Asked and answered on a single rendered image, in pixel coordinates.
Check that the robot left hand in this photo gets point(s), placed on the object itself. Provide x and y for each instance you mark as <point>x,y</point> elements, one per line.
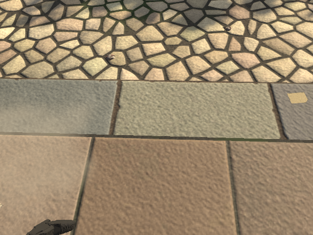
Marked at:
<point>54,227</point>

